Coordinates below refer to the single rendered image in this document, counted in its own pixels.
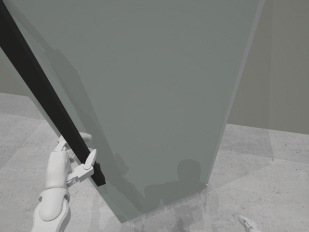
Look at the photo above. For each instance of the robot left forearm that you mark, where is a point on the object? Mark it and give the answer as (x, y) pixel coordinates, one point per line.
(53, 213)

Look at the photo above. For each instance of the handle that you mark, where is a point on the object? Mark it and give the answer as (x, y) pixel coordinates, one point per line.
(20, 55)

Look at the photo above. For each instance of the fridge door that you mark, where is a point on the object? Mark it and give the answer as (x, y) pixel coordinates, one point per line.
(150, 80)

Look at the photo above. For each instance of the right robot hand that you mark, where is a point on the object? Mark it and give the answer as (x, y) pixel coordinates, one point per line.
(249, 225)

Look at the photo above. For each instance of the left robot hand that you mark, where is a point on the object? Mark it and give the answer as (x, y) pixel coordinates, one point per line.
(59, 164)

